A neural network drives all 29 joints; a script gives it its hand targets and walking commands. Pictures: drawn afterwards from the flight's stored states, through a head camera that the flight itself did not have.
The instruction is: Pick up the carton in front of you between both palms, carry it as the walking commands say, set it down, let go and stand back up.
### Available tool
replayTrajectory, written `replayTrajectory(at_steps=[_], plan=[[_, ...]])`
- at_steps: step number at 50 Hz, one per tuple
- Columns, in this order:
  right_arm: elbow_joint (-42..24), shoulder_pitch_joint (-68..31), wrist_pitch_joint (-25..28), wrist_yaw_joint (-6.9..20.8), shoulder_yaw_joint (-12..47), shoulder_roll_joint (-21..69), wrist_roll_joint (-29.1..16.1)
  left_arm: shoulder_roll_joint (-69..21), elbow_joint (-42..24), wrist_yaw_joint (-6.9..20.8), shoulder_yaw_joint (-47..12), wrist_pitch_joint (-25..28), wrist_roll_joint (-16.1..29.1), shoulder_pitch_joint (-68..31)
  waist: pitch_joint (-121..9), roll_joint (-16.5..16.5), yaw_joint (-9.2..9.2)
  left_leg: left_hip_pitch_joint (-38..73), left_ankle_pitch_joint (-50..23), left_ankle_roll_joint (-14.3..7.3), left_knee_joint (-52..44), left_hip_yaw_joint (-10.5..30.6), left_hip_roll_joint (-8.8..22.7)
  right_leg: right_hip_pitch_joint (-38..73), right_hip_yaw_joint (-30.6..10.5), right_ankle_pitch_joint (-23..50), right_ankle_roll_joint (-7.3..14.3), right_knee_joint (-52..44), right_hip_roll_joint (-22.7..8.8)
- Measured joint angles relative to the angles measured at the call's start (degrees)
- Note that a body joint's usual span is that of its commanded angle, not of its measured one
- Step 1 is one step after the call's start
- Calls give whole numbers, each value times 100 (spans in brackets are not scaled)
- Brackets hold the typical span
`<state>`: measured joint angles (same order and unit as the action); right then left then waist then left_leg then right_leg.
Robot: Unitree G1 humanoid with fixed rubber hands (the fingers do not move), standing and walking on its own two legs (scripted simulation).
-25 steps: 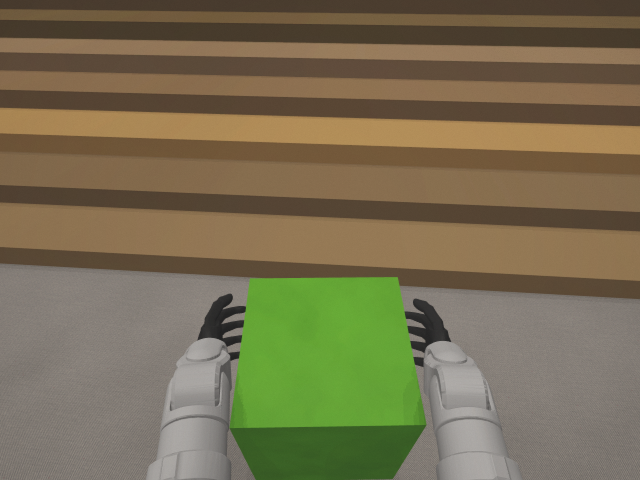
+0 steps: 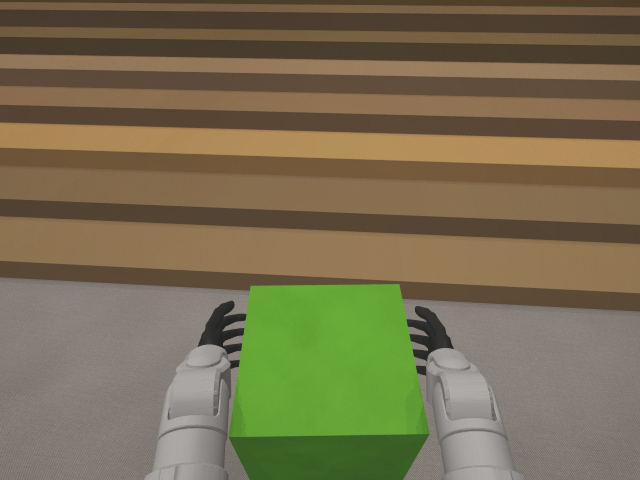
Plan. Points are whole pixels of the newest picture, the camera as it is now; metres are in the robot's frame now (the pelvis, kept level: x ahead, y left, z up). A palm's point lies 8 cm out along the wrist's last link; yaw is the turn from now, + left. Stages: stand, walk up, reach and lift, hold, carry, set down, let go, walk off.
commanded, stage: hold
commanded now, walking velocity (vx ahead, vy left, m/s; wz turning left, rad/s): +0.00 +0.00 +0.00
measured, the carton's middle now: (325, 392) +0.29 +0.00 -0.05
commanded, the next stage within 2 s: carry in 1.00 s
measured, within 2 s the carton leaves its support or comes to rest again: neither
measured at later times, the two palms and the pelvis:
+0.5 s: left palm (209, 358) +0.29 +0.15 +0.05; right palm (441, 361) +0.28 -0.15 +0.04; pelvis -0.01 +0.00 +0.00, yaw +0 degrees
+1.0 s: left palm (208, 354) +0.29 +0.14 +0.06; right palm (442, 359) +0.28 -0.15 +0.05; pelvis -0.01 +0.00 +0.00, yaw +0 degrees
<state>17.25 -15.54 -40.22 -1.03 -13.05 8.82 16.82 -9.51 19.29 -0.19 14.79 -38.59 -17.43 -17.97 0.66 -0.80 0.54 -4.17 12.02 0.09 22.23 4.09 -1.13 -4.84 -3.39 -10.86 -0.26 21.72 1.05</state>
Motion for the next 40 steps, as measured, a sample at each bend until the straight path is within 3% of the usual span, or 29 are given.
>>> replayTrajectory(at_steps=[16, 40], plan=[[-240, -18, -377, 150, 9, 5, 124, 4, -342, -27, -153, -482, 16, 15, 25, 9, 29, 260, -63, -16, -135, 0, -19, 271, -7, 71, -15, -157, -26], [-105, -234, -361, 89, -144, 63, 86, -46, -234, 24, 80, -419, -86, -154, 8, 30, -9, 195, -42, 18, -15, 21, 3, 198, 8, 35, 10, -12, 6]])
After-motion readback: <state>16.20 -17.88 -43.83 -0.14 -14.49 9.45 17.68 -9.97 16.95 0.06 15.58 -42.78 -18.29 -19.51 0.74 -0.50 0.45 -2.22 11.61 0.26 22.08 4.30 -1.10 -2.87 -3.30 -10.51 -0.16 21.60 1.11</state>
